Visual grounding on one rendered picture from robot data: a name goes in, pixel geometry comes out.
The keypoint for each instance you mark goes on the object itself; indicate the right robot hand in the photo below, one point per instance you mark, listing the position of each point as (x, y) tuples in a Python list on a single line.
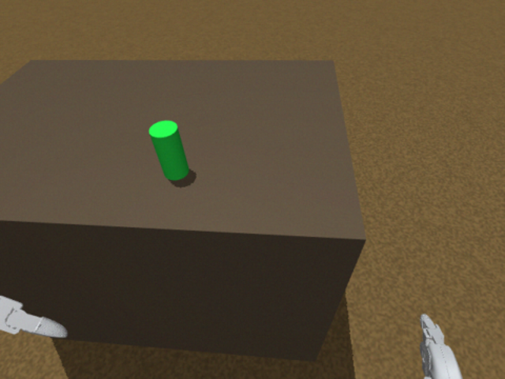
[(438, 360)]

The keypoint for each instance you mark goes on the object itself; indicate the can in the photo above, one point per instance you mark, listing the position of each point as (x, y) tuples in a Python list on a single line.
[(169, 149)]

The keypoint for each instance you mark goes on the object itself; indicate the left robot hand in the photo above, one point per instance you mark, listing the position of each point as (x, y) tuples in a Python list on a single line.
[(13, 319)]

